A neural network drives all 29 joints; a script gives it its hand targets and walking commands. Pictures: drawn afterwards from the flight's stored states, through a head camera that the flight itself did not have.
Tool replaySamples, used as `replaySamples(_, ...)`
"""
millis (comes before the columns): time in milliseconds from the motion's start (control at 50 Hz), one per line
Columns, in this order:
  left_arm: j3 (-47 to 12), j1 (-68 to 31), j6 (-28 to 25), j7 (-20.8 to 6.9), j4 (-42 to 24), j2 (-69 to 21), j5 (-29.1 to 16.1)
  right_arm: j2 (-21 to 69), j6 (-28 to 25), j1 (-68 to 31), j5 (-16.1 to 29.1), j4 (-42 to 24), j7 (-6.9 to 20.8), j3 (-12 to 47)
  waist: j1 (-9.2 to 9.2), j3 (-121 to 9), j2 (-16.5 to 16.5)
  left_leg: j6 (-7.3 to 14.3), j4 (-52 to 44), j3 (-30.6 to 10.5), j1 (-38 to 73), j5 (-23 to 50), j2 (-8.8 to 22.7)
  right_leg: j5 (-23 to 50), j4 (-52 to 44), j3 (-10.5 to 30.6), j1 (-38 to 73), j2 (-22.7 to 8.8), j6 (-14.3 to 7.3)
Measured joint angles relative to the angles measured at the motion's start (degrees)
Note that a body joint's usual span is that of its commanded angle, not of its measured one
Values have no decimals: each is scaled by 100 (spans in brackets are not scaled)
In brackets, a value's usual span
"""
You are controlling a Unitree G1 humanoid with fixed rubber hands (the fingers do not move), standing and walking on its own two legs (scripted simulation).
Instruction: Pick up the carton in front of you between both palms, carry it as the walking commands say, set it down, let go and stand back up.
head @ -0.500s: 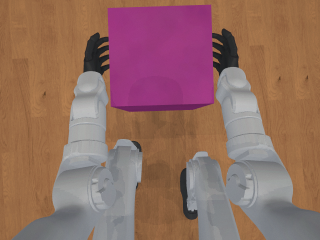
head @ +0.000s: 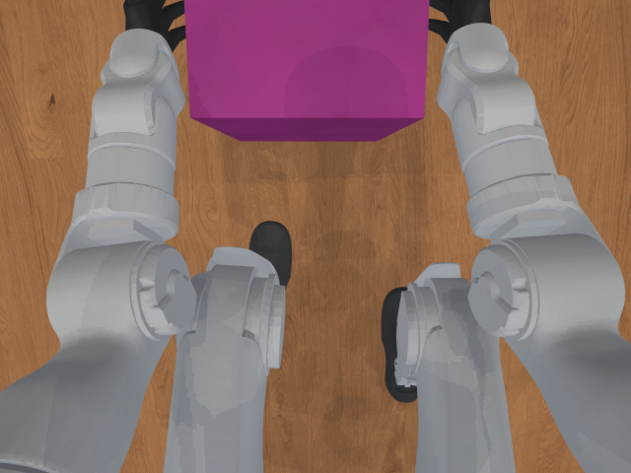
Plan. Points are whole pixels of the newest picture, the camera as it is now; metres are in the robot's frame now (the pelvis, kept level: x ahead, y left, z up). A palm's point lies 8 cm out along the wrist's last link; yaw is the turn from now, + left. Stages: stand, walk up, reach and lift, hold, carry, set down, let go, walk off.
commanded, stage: set down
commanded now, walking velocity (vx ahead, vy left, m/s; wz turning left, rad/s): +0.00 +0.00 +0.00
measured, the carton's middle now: (308, 45) +0.54 +0.10 -0.24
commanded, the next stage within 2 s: none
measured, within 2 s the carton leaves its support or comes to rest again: rests again in 0.72 s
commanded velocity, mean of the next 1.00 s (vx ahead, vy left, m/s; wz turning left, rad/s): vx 0.00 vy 0.00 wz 0.00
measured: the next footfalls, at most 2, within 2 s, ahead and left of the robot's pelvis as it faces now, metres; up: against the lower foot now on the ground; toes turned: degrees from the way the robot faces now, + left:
none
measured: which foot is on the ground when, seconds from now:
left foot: down 0.00-1.00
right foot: down 0.00-1.00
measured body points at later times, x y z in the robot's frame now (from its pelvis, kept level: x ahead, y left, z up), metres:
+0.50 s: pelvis +0.00 +0.00 -0.02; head +0.36 +0.01 +0.24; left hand +0.53 +0.24 -0.18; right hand +0.56 -0.06 -0.20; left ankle +0.16 +0.14 -0.37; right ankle +0.07 -0.11 -0.37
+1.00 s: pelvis -0.01 +0.00 -0.02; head +0.36 +0.01 +0.23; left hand +0.52 +0.25 -0.19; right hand +0.56 -0.06 -0.20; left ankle +0.16 +0.14 -0.37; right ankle +0.07 -0.11 -0.37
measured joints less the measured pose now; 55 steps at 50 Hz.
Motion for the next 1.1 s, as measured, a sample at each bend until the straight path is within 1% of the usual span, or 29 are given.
replaySamples(60, -43, -29, -49, -63, 105, 135, -176, 8, 36, -29, 66, -24, -76, 175, 25, 83, 93, -15, 125, 1, -32, -57, 33, -43, 124, 5, -38, 40, -8)
replaySamples(120, -14, -58, -107, -95, 227, 166, -253, -2, 48, 8, 120, -44, -121, 279, 27, 66, 147, -24, 206, 3, -83, -91, 49, -77, 211, 10, -98, 63, -11)
replaySamples(240, 106, -174, -194, -171, 505, 175, -171, -47, 54, 12, 166, 29, -105, 328, 51, 23, 123, -52, 293, -21, -165, -116, 113, -45, 295, 0, -230, 142, -23)
replaySamples(380, 211, -317, -264, -300, 755, 275, -91, -75, 39, -147, 96, 214, -30, 334, 81, 123, 97, -51, 307, 0, -199, -75, 190, 62, 321, 34, -336, 225, -8)
replaySamples(460, 267, -374, -349, -345, 853, 338, -75, -61, -11, -222, 31, 253, 59, 281, 44, 246, 93, -38, 308, 22, -143, -58, 187, 67, 338, 56, -285, 221, 1)
replaySamples(560, 327, -416, -431, -386, 945, 419, -22, -27, -58, -334, -109, 328, 235, 156, 0, 340, 84, -6, 311, 48, -111, -56, 195, 68, 333, 84, -245, 226, 27)
replaySamples(680, 366, -418, -526, -497, 1027, 538, -21, 26, -114, -411, -270, 334, 453, 21, -67, 448, 125, 44, 326, 92, -85, -54, 186, 47, 343, 127, -191, 211, 72)
replaySamples(800, 364, -444, -598, -575, 1124, 641, -58, 63, -195, -490, -439, 333, 611, -106, -119, 602, 179, 86, 358, 139, -35, -41, 171, 25, 388, 171, -120, 191, 109)
replaySamples(1000, 416, -546, -706, -599, 1302, 693, -85, 36, -281, -612, -677, 419, 785, -233, -151, 833, 244, 96, 421, 171, 64, -6, 146, 19, 491, 197, -17, 168, 127)
replaySamples(1060, 455, -600, -794, -606, 1407, 704, -107, -26, -330, -649, -673, 467, 803, -141, -145, 933, 260, 81, 439, 165, 113, 8, 142, 29, 518, 192, 28, 168, 133)
replaySamples(1100, 464, -653, -925, -584, 1552, 713, -174, -130, -393, -695, -601, 563, 789, 26, -137, 1037, 275, 71, 440, 169, 165, 24, 138, 40, 530, 197, 74, 164, 142)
